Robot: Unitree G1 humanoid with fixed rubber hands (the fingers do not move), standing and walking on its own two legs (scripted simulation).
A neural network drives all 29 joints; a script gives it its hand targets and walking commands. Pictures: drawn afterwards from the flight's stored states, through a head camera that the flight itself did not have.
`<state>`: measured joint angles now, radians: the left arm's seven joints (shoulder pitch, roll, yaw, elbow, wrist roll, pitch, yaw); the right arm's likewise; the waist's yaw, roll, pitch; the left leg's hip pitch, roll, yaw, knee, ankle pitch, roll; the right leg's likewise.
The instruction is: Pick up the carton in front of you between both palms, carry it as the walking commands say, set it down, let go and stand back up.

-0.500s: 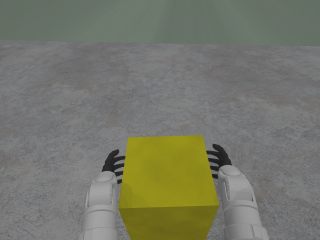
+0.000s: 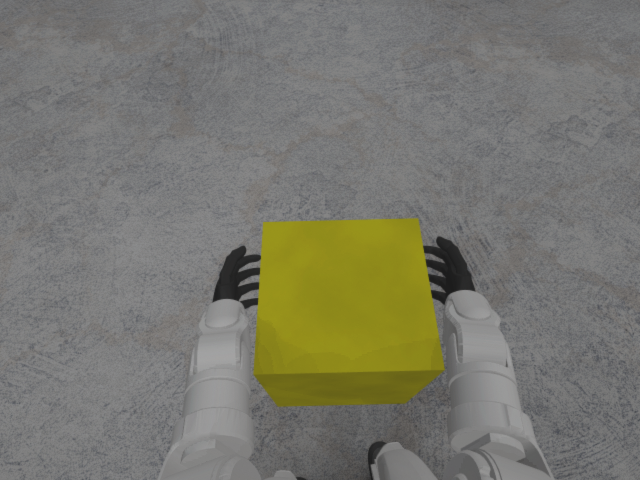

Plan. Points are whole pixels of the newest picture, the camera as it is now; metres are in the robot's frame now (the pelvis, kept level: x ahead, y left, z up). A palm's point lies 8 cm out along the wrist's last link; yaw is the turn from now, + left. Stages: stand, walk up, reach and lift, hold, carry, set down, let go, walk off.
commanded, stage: set down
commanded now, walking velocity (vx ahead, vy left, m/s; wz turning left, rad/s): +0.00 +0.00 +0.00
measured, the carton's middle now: (341, 321) +0.35 -0.04 -0.12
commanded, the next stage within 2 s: none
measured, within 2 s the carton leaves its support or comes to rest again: neither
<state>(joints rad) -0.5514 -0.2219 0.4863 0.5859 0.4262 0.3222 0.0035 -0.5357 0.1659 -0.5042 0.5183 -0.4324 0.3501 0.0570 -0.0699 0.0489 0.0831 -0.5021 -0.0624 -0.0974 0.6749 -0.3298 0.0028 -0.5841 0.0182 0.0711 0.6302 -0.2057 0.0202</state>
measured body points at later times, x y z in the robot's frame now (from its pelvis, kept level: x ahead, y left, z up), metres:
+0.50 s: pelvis -0.04 -0.01 -0.12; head +0.20 -0.03 +0.26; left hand +0.42 +0.09 -0.21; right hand +0.38 -0.21 -0.21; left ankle +0.00 +0.12 -0.72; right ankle +0.06 -0.13 -0.72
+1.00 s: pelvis -0.07 +0.00 -0.25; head +0.23 -0.02 +0.08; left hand +0.47 +0.07 -0.36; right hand +0.39 -0.22 -0.37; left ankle +0.00 +0.12 -0.72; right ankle +0.06 -0.13 -0.72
